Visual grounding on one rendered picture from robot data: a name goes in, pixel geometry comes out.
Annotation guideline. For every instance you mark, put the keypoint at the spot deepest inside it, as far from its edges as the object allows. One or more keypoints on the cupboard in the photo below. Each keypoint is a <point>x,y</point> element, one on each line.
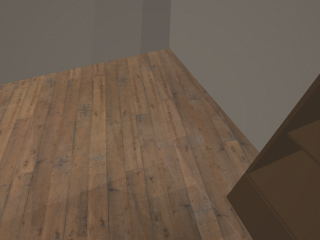
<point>278,197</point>

